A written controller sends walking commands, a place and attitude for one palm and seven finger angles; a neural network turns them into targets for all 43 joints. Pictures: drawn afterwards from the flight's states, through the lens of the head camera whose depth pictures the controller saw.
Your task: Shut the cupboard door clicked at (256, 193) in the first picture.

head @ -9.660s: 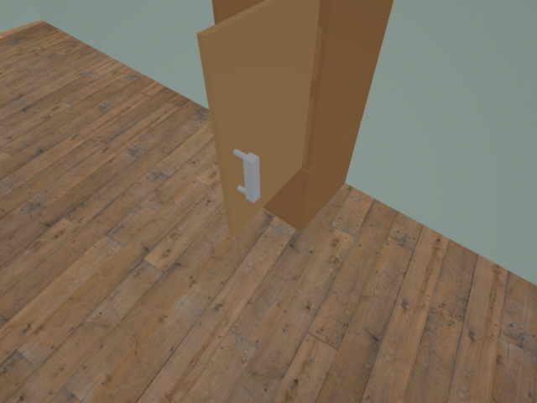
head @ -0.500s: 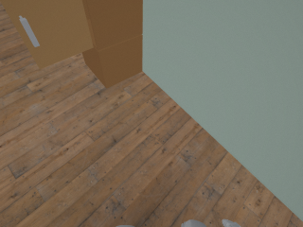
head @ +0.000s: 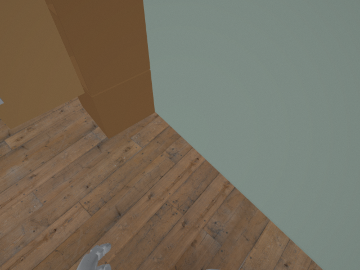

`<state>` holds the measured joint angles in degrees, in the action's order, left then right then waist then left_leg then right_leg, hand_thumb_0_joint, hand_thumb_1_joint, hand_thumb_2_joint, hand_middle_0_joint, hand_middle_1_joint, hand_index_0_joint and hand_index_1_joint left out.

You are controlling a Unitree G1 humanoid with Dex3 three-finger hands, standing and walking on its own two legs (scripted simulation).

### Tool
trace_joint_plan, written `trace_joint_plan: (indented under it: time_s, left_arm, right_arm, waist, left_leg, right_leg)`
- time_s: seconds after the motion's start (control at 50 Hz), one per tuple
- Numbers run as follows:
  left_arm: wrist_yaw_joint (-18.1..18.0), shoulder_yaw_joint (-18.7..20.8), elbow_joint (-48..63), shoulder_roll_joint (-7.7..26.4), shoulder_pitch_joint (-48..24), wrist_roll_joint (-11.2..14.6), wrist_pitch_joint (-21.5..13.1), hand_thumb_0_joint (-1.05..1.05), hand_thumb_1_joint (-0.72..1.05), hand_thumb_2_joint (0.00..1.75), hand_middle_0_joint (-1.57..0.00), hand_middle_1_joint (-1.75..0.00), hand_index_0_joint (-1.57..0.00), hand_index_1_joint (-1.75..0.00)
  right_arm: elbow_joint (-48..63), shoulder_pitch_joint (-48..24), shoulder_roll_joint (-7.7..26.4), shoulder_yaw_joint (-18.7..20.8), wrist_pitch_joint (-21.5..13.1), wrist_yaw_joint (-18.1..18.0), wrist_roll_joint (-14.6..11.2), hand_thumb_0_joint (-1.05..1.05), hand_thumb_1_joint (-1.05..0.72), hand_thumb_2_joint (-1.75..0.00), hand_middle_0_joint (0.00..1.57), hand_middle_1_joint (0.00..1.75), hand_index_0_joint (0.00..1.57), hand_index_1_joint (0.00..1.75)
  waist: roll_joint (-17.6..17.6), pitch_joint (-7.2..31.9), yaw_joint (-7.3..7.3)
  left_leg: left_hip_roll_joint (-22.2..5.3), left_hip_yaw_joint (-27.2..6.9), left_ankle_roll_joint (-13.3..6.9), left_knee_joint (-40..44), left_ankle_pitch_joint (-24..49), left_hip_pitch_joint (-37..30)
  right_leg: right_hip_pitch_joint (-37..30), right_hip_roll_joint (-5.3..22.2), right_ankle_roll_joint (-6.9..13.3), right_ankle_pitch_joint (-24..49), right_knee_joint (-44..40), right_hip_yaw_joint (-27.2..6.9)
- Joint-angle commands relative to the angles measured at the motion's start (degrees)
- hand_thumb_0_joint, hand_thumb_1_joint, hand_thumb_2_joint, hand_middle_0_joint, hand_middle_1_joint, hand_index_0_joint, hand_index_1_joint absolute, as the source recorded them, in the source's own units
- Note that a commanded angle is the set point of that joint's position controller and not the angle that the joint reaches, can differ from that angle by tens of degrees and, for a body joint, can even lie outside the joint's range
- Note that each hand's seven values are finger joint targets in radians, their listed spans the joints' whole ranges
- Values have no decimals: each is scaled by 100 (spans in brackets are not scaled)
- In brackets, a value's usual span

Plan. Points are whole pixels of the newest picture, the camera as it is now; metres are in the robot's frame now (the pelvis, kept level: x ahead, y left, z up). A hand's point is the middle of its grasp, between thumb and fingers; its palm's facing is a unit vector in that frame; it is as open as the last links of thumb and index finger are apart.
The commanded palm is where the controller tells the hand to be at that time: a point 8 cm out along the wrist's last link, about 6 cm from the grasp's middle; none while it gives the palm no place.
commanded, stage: walk to a spot facing it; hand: left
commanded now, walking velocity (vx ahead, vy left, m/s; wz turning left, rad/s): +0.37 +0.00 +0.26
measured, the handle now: out of the picture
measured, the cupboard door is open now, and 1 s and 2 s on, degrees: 93 93 93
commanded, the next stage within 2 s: turn to face it in 0.44 s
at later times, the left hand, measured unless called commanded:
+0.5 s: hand out of the picture +0.09 +0.19 -0.18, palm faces +0.24 -0.96 -0.10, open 7.4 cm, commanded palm none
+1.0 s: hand (87, 161) +0.45 +0.30 -0.14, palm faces +0.28 -0.93 -0.23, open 7.4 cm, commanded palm none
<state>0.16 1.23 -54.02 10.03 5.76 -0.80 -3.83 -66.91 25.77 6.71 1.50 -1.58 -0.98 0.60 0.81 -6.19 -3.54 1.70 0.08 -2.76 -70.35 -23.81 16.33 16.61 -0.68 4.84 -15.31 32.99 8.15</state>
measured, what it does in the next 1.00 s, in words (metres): walks ahead, turning left: left foot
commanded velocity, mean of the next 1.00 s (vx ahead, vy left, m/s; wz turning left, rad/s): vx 0.16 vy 0.00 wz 0.43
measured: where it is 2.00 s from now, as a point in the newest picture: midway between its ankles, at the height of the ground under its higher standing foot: (165, 237)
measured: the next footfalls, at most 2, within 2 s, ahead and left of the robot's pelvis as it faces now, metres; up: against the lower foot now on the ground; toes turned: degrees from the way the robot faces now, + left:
left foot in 0.44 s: +0.32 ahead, +0.14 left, +0.00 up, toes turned +14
right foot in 1.02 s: +0.43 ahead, -0.03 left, +0.00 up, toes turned +19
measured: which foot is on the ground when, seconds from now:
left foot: up 0.00-0.42, down 0.44-1.00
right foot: down 0.00-0.44, up 0.46-1.00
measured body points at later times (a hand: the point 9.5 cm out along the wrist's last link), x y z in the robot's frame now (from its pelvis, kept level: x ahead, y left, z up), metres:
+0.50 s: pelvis +0.22 +0.07 -0.01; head +0.25 +0.10 +0.44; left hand +0.08 +0.24 -0.17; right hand +0.40 -0.14 -0.13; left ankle +0.28 +0.13 -0.73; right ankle +0.09 -0.07 -0.65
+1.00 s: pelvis +0.35 +0.07 +0.01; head +0.39 +0.08 +0.45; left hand +0.43 +0.35 -0.12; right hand +0.39 -0.18 -0.14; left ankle +0.28 +0.13 -0.73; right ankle +0.40 -0.05 -0.72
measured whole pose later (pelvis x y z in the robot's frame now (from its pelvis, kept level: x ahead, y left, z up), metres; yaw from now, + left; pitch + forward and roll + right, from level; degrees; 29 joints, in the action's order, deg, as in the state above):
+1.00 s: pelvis +0.35 +0.07 +0.01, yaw +20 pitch +1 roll +0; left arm -1.0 1.9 -51.1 12.8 1.5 -0.2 1.0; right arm -60.3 19.1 10.5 2.7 0.7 -1.4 1.4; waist 0.2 -4.5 -4.2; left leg 5.3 -4.4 -3.8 -29.5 -18.4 12.0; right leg 19.3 0.9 -3.5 -16.5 35.7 1.2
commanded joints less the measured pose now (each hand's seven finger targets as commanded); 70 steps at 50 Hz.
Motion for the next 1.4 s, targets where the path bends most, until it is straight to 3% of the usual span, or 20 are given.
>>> trace_joint_plan:
  time_s: [0.0, 0.12, 0.28, 0.32, 0.36, 0.38, 0.4, 0.42, 0.44, 0.52, 0.56, 0.78, 0.94, 0.98, 1.0, 1.02, 1.1, 1.3, 1.36, 1.38]
  left_arm:
    - [-98, 127, -247, 379, 1024, 14, -98, 0, 90, 90, -20, -30, -20, -30]
    - [-96, 125, -673, 282, 1684, 8, -255, 0, 90, 90, -20, -30, -20, -30]
    - [-145, 65, -1099, 527, 2319, -40, -205, 0, 90, 90, -20, -30, -20, -30]
    - [-144, 76, -1169, 634, 2372, -59, -178, 0, 90, 90, -20, -30, -20, -30]
    - [-121, 111, -1092, 783, 2180, -29, -162, 0, 90, 90, -20, -30, -20, -30]
    - [-90, 114, -1005, 789, 2077, 8, -152, 0, 90, 90, -20, -30, -20, -30]
    - [-27, 75, -797, 492, 2239, 86, -140, 0, 90, 90, -20, -30, -20, -30]
    - [-47, 19, -553, 392, 1879, 72, -151, 0, 90, 90, -20, -30, -20, -30]
    - [-106, 94, -497, 460, 1559, 44, -101, 0, 90, 90, -20, -30, -20, -30]
    - [-38, 110, -793, 96, 1921, -87, 177, 0, 90, 90, -20, -30, -20, -30]
    - [-48, 118, -741, 60, 1928, -82, 267, 0, 90, 90, -20, -30, -20, -30]
    - [-100, 239, 246, 544, 125, 9, 418, 0, 90, 90, -20, -30, -20, -30]
    - [-171, 211, 603, 739, -77, 82, 341, 0, 90, 90, -20, -30, -20, -30]
    - [-212, 319, 450, 1133, 585, 50, 250, 0, 90, 90, -20, -30, -20, -30]
    - [-273, 413, 359, 1510, 1008, -5, 238, 0, 90, 90, -20, -30, -20, -30]
    - [-287, 369, 362, 1494, 1106, -12, 262, 0, 90, 90, -20, -30, -20, -30]
    - [-293, 255, 573, 996, 433, 31, 291, 0, 90, 90, -20, -30, -20, -30]
    - [-211, 399, 361, 1327, 957, -98, 305, 0, 90, 90, -20, -30, -20, -30]
    - [-157, 429, 316, 1405, 844, -58, 338, 0, 90, 90, -20, -30, -20, -30]
    - [-134, 405, 351, 1333, 758, -4, 357, 0, 90, 90, -20, -30, -20, -30]
  right_arm:
    - [553, -105, 261, 96, 31, 93, 69, 0, -90, -90, 20, 30, 20, 30]
    - [815, -966, 207, 151, 85, 183, 59, 0, -90, -90, 20, 30, 20, 30]
    - [1229, -2509, 405, 73, -33, 304, 41, 0, -90, -90, 20, 30, 20, 30]
    - [1202, -2371, 497, 72, -65, 267, 54, 0, -90, -90, 20, 30, 20, 30]
    - [924, -1407, 721, 137, -100, 190, 100, 0, -90, -90, 20, 30, 20, 30]
    - [726, -531, 1055, 229, -109, 149, 136, 0, -90, -90, 20, 30, 20, 30]
    - [613, 198, 1711, 388, -159, 76, 209, 0, -90, -90, 20, 30, 20, 30]
    - [580, 447, 1950, 407, -104, -3, 52, 0, -90, -90, 20, 30, 20, 30]
    - [599, 43, 1839, 401, -86, -43, 14, 0, -90, -90, 20, 30, 20, 30]
    - [868, -1105, 904, 116, -277, -94, 12, 0, -90, -90, 20, 30, 20, 30]
    - [874, -1095, 878, 88, -295, -83, -1, 0, -90, -90, 20, 30, 20, 30]
    - [929, -592, 1314, 258, -57, -91, 59, 0, -90, -90, 20, 30, 20, 30]
    - [1052, -680, 1451, 375, 151, -118, 55, 0, -90, -90, 20, 30, 20, 30]
    - [1175, -869, 1306, 376, 138, -70, -66, 0, -90, -90, 20, 30, 20, 30]
    - [1313, -888, 1044, 353, 127, -45, -99, 0, -90, -90, 20, 30, 20, 30]
    - [1371, -914, 1273, 399, 174, -48, -54, 0, -90, -90, 20, 30, 20, 30]
    - [1308, -1331, 1116, 356, 451, 123, 15, 0, -90, -90, 20, 30, 20, 30]
    - [1698, -2268, 951, 228, 443, 242, 2, 0, -90, -90, 20, 30, 20, 30]
    - [1645, -1875, 1154, 254, 375, 200, 21, 0, -90, -90, 20, 30, 20, 30]
    - [1553, -1513, 1464, 333, 317, 190, 41, 0, -90, -90, 20, 30, 20, 30]
  waist:
    - [471, 92, 187]
    - [494, 163, 302]
    - [579, -120, 596]
    - [629, 46, 476]
    - [602, 442, -40]
    - [332, 960, -470]
    - [-918, 1826, -587]
    - [-902, 2046, -513]
    - [-309, 1333, -303]
    - [-614, 291, 457]
    - [-574, 328, 559]
    - [-704, 719, 266]
    - [-662, 896, 287]
    - [71, 1315, 590]
    - [1433, 1611, 713]
    - [1194, 1592, 710]
    - [912, 766, 329]
    - [1119, 662, 555]
    - [916, 837, 262]
    - [230, 1103, 8]
  left_leg:
    - [-681, -244, 137, -66, 825, 1320]
    - [-804, 75, 372, 1170, 1494, 1978]
    - [-454, 577, 149, 2924, 1305, 1902]
    - [-169, 840, -14, 3214, 920, 1303]
    - [191, 1086, -205, 3727, 1114, -221]
    - [-214, 558, -408, 3958, 1612, -1740]
    - [-1953, -1893, -1139, 4222, 2446, -3272]
    - [-2617, -2974, -1564, 4770, 3601, -3317]
    - [-2639, -2492, -1577, 4951, 3729, -2611]
    - [-1630, -687, -734, 5579, 3100, -262]
    - [-1417, -431, -756, 5576, 3790, 13]
    - [-1365, -1120, -755, 4792, 5789, -1309]
    - [-1218, -1878, -525, 4073, 5496, -1117]
    - [-668, -1407, 41, 3182, 3563, 322]
    - [184, -419, 500, 1846, -550, 1659]
    - [107, -285, 569, 739, -1561, 1612]
    - [-304, -168, 663, -157, -334, 1604]
    - [-171, 519, 570, 2468, -114, 647]
    - [-78, 607, 453, 3899, 797, -536]
    - [-467, 280, 323, 4517, 1742, -1418]
  right_leg:
    - [-222, 1622, 257, 1183, -2117, -1161]
    - [-986, 1493, 171, 2437, -2240, -564]
    - [-2074, 1728, 144, 3772, -1944, -199]
    - [-2188, 1773, 123, 4929, -1383, -19]
    - [-1673, 1634, -41, 5659, -85, 306]
    - [-683, 1517, -222, 4580, 1260, 386]
    - [953, 621, -545, 803, 3356, 465]
    - [1603, 377, -491, -1487, 4441, -248]
    - [1875, 617, -443, -1358, 4795, -589]
    - [1179, 986, -652, -298, 3896, -792]
    - [950, 885, -749, -141, 3459, -680]
    - [1710, 476, -983, -65, 2305, -773]
    - [85, 174, -806, -133, -109, -836]
    - [-2150, 975, -578, 2483, -1040, -1350]
    - [-3293, 2578, 174, 4947, -746, -2653]
    - [-2781, 3133, 665, 5914, -652, -2415]
    - [-1416, 2022, 245, 4229, -1082, -949]
    - [-1155, 2038, 173, 3501, -846, -370]
    - [-662, 1909, -156, 2881, -139, -140]
    - [-83, 1748, -418, 2130, 672, 72]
